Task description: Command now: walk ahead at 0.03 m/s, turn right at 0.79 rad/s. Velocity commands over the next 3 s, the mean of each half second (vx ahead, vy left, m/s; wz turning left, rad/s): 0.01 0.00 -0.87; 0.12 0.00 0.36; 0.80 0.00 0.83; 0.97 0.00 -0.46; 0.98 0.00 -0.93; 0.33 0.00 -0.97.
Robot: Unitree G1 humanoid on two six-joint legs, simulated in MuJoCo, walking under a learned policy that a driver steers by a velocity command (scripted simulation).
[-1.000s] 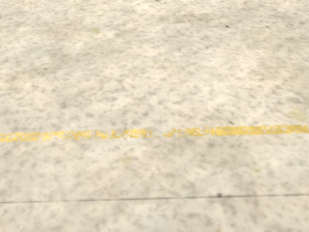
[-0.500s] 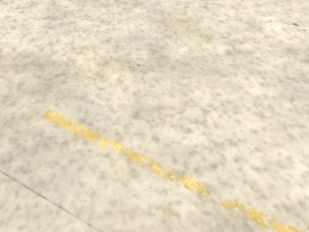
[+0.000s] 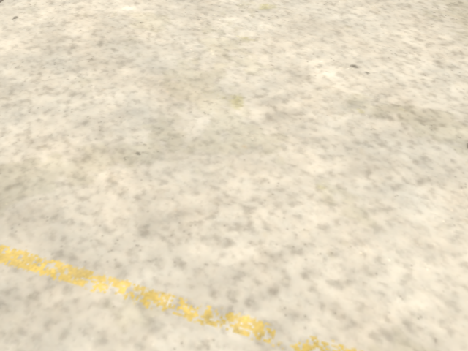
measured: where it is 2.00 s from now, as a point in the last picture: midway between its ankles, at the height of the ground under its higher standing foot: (193, 278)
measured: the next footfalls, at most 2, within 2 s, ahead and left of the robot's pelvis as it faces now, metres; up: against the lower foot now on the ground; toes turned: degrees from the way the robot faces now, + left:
right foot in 0.06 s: +0.02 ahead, -0.10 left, +0.00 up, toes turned -7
left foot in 0.58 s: +0.13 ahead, +0.05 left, +0.00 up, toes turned -33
